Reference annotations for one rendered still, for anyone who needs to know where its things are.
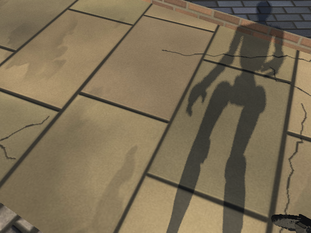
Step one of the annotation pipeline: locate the robot right hand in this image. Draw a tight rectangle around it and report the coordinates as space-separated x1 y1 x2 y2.
271 214 311 233

